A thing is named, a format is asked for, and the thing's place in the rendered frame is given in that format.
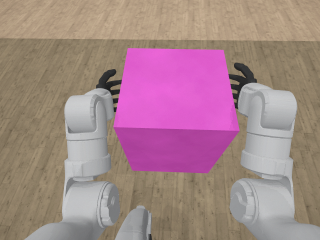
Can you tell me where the carton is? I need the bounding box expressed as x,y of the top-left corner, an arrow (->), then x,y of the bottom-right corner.
113,48 -> 240,174

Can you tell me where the left robot hand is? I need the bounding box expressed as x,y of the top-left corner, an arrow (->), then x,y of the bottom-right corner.
96,69 -> 122,112

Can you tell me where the robot right forearm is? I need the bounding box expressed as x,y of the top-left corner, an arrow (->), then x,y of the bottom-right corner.
237,82 -> 298,214

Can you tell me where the right robot upper arm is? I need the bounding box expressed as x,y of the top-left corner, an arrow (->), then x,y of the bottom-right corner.
229,178 -> 320,240

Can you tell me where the left robot upper arm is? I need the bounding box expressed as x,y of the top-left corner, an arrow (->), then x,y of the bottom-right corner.
24,181 -> 120,240

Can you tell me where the right robot hand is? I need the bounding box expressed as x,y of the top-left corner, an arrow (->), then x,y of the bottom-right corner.
228,62 -> 257,109

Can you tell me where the robot left thigh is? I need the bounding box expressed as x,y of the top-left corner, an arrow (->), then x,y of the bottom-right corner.
115,208 -> 152,240

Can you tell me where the robot left forearm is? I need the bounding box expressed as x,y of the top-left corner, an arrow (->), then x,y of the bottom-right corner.
62,88 -> 115,218

